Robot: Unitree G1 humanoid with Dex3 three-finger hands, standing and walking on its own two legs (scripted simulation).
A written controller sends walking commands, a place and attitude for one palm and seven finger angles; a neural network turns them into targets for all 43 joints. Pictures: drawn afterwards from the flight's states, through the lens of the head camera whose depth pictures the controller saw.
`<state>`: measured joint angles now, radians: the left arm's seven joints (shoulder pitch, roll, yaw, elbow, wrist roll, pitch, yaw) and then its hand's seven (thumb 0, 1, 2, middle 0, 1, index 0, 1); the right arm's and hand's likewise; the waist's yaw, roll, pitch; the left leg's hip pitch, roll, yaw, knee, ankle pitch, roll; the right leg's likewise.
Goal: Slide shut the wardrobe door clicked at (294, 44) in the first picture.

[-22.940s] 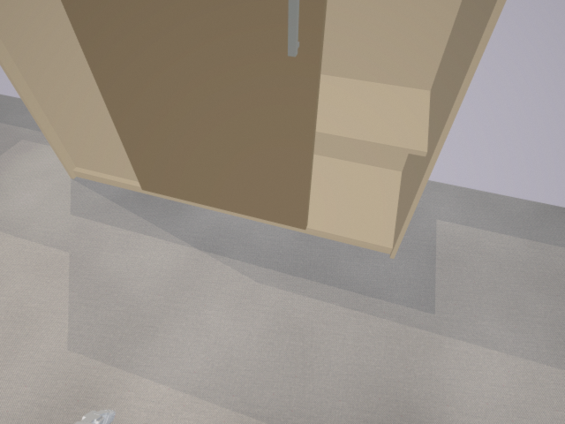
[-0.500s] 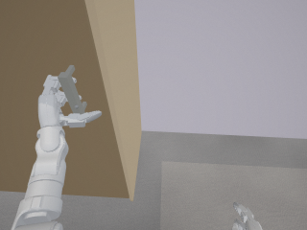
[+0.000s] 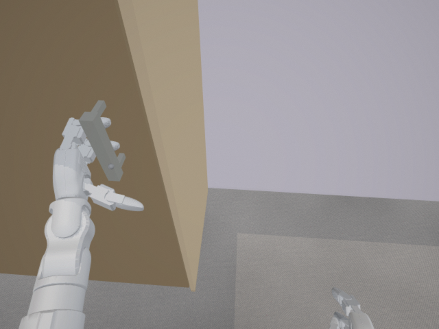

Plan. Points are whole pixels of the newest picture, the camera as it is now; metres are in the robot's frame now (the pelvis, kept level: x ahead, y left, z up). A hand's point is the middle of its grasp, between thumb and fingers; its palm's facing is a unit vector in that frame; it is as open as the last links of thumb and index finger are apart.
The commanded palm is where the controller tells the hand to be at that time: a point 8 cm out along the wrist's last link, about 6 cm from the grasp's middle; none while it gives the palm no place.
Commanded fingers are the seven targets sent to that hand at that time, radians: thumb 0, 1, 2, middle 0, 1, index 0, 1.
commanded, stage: slip the hand off the handle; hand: left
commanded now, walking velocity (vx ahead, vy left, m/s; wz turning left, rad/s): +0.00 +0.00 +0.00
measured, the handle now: (107, 142) +0.38 +0.23 +0.16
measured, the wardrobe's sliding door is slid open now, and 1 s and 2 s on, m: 0.00 0.00 0.00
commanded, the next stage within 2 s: draw the hand back to the body in 1.14 s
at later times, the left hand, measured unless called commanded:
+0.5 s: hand (65, 166) +0.33 +0.29 +0.15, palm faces +0.33 -0.93 -0.13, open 14.7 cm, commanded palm +0.28 +0.33 +0.15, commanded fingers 0.00 -0.55 0.20 -0.25 -1.15 -0.25 -1.15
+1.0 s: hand (42, 208) +0.25 +0.29 +0.14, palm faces +0.34 -0.93 -0.15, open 14.7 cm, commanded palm +0.20 +0.33 +0.15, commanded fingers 0.00 -0.55 0.20 -0.25 -1.15 -0.25 -1.15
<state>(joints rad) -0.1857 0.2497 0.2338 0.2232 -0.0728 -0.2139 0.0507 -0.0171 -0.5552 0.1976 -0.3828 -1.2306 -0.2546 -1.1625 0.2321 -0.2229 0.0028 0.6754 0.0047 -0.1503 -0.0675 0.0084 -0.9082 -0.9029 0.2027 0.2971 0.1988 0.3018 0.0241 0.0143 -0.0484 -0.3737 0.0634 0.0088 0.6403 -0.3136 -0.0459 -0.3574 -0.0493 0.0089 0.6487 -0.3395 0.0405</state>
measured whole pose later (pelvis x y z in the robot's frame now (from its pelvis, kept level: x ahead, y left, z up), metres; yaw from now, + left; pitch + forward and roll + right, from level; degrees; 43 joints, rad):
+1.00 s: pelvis -0.01 +0.00 -0.01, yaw +2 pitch +2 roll -1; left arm 0.04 0.34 0.40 0.08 -0.23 -0.20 -0.17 -0.02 -0.56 0.20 -0.26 -1.15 -0.25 -1.16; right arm 0.23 -0.24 0.03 0.64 0.01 -0.19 -0.11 0.01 -0.91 -0.90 0.20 0.30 0.20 0.30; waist 0.06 0.03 -0.06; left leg -0.42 0.06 -0.03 0.71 -0.33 -0.04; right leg -0.37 -0.05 -0.02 0.69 -0.35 0.04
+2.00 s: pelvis -0.01 +0.01 +0.01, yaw +1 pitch -4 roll -1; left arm 0.35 0.33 0.36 -0.30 -0.10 -0.06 0.07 -0.02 -0.23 0.35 -0.25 -0.97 -0.24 -0.97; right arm 0.22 -0.21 0.05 0.65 -0.01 -0.28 -0.11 0.01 -0.91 -0.90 0.20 0.30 0.20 0.30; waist 0.08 0.04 0.01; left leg -0.23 0.06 0.00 0.57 -0.28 -0.03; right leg -0.18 -0.05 -0.01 0.53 -0.28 0.05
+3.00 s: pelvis +0.01 +0.01 +0.02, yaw +0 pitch -5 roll -1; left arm 0.41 0.33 0.35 -0.36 -0.05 -0.09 0.10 0.01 0.88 0.90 -0.21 -0.31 -0.21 -0.31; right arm 0.21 -0.21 0.01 0.66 -0.02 -0.17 -0.10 0.01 -0.91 -0.90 0.20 0.30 0.20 0.30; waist 0.08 0.05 0.03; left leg -0.10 0.07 0.02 0.44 -0.25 -0.04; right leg -0.06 -0.04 0.01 0.40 -0.25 0.05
